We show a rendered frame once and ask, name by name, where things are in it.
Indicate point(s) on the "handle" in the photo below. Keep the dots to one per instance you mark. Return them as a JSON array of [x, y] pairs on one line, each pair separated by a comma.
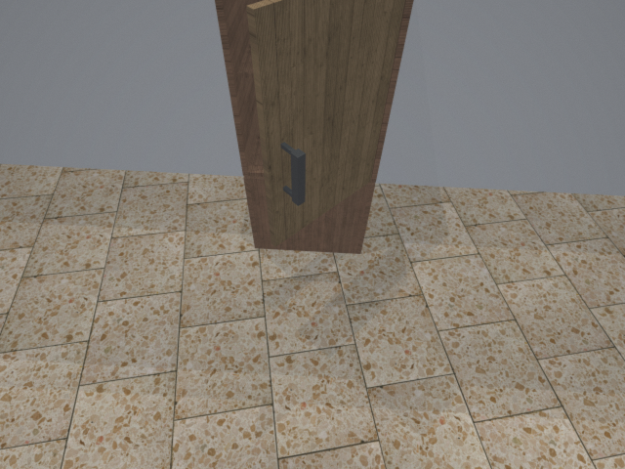
[[298, 174]]

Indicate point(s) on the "cupboard door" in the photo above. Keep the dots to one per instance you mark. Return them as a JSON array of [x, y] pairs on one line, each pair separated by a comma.
[[322, 70]]

